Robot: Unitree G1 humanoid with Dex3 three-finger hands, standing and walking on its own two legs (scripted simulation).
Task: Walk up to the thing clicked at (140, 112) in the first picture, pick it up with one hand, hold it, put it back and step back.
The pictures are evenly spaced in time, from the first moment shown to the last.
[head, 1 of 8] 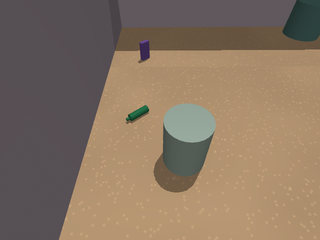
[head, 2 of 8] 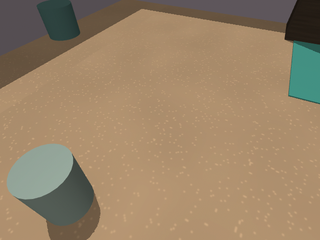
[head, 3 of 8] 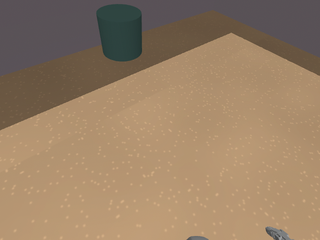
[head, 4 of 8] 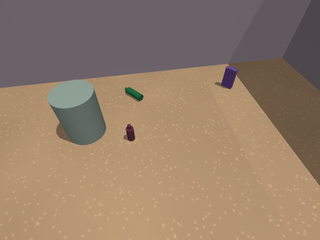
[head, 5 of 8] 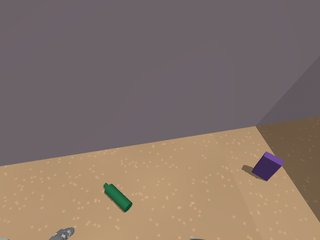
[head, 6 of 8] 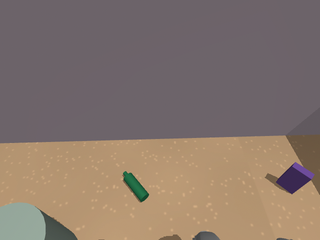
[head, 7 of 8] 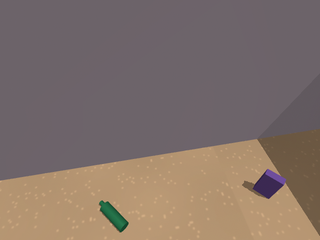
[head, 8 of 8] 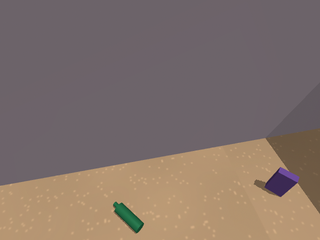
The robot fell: no
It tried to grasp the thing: no
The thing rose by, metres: 0.00
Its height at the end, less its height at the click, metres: +0.00
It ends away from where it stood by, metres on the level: 0.00
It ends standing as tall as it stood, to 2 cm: yes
